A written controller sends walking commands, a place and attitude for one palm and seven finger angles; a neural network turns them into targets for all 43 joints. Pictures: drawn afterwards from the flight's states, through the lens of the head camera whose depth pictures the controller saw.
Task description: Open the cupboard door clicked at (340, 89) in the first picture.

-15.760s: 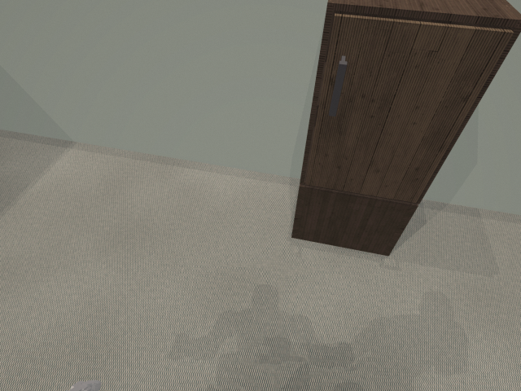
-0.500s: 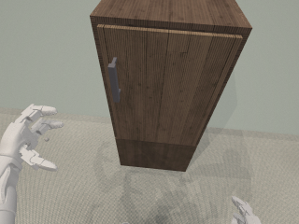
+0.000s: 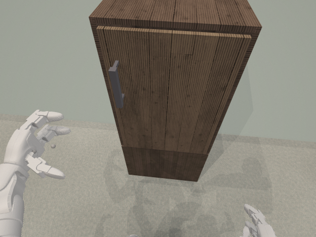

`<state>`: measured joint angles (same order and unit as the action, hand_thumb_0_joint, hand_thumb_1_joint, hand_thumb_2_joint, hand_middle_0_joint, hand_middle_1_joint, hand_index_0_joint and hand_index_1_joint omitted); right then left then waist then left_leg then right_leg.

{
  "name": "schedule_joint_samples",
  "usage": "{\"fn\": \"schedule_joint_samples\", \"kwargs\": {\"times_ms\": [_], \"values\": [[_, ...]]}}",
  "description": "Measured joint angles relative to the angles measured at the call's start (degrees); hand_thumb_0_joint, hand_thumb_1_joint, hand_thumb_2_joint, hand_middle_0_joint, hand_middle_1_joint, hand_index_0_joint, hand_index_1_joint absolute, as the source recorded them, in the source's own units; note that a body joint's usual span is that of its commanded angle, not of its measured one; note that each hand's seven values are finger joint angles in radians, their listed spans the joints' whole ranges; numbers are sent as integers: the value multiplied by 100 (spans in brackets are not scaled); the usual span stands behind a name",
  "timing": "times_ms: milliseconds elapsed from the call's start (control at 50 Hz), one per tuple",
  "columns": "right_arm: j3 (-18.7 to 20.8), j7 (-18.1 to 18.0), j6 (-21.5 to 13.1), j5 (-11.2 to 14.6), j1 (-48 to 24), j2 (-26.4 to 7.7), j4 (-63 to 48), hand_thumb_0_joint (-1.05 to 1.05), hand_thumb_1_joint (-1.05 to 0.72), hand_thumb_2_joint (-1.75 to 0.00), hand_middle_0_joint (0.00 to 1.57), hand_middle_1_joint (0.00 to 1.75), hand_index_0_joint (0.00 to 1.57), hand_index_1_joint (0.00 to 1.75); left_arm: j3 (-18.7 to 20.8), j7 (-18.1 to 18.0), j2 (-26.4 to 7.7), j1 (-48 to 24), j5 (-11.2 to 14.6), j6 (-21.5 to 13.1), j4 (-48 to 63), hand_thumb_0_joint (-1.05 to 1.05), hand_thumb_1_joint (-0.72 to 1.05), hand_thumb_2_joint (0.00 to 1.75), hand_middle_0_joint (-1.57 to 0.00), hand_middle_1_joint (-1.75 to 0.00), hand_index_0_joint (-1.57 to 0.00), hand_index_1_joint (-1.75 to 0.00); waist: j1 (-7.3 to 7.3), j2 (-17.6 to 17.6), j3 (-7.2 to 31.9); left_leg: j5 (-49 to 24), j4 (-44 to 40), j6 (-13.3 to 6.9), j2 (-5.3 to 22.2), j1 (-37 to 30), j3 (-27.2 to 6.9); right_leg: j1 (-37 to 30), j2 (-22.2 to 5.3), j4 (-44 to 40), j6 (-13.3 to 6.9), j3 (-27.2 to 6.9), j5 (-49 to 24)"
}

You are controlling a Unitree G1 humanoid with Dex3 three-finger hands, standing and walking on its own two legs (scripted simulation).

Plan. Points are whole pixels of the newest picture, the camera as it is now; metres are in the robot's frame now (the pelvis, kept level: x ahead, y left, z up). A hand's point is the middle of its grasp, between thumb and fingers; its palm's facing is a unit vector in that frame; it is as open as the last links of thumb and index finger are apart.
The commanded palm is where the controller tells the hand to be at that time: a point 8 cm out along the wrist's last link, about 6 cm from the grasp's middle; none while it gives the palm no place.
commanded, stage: move the hooked fingers beside the handle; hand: left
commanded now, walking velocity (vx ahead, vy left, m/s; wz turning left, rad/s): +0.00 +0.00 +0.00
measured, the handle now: (118, 85) +0.55 +0.16 +0.07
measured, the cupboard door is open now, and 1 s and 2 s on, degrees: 0 0 0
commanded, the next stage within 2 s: none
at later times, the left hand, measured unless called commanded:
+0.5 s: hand (70, 122) +0.37 +0.25 +0.09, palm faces -0.02 -1.00 -0.03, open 14.0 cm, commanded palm +0.35 +0.30 +0.09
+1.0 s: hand (79, 105) +0.44 +0.25 +0.08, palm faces -0.03 -1.00 +0.01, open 14.0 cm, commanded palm +0.42 +0.30 +0.08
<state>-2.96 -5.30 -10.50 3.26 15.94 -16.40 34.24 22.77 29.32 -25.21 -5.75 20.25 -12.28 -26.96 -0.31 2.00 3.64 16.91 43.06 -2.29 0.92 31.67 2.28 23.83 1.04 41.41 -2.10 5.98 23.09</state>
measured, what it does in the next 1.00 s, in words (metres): stands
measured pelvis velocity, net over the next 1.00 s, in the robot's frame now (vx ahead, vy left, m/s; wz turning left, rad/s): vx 0.01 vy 0.01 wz -0.03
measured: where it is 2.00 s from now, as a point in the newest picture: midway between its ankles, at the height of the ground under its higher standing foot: outside the picture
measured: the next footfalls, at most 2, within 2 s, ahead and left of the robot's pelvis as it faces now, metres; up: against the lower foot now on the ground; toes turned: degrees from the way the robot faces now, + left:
none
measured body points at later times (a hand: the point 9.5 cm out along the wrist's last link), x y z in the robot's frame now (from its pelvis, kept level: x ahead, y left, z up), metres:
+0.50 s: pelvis +0.01 +0.00 +0.00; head +0.05 +0.00 +0.45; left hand +0.36 +0.31 +0.09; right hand +0.10 -0.28 -0.10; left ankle +0.05 +0.09 -0.71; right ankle -0.02 -0.10 -0.71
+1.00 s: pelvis +0.01 +0.01 -0.01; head +0.07 +0.03 +0.43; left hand +0.43 +0.31 +0.09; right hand +0.07 -0.26 -0.11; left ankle +0.05 +0.09 -0.71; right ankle -0.02 -0.10 -0.71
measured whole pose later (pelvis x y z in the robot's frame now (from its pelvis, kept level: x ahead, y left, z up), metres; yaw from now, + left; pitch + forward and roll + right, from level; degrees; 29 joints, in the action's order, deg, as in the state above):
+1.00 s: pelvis +0.01 +0.01 -0.01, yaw -2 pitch +12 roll -2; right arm -2.4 -3.5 -1.1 2.5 19.8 -16.5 35.7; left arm 23.5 26.2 -31.0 -36.0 13.2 -18.5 -57.4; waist -5.0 0.2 4.7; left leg 19.1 47.9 -3.1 1.7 41.1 3.6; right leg 33.5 1.4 45.7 -1.4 4.5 24.4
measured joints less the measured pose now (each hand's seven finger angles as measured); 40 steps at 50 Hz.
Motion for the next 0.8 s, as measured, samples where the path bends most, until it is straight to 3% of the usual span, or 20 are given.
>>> {"fn": "schedule_joint_samples", "kwargs": {"times_ms": [160, 340, 500, 800], "values": [[6, -28, 92, 4, -28, -23, 119, 1, -91, -90, 21, 30, 21, 30, -73, -82, -98, -748, -179, -97, -670, -2, -50, 30, -30, -120, -30, -120, -73, -45, -54, 0, 54, 37, 23, 137, -15, 155, 20, 91, -41, 11, 27], [56, 50, 296, 17, 190, -35, 86, 1, -91, -90, 21, 30, 21, 30, 69, -133, -212, -1042, -247, -116, -1096, -1, -49, 30, -30, -120, -30, -120, -224, -75, 41, 56, 35, 47, 68, 191, 103, 279, 51, 116, -43, -116, 56], [116, 72, 464, 18, 331, -48, 132, 1, -91, -90, 21, 30, 20, 30, 129, -147, -218, -1225, -271, -276, -1307, -1, -49, 30, -30, -120, -30, -120, -243, -92, 59, 106, 75, 32, 73, 269, 132, 359, 53, 141, -27, -149, 86], [72, 118, 745, -19, 278, -7, 128, 1, -91, -90, 21, 30, 20, 30, 48, -220, -364, -2305, -525, -403, -2358, -1, -50, 30, -30, -120, -30, -120, -358, -147, 109, 160, 248, -33, 63, 571, 132, 628, 35, 254, 29, -150, 104]]}}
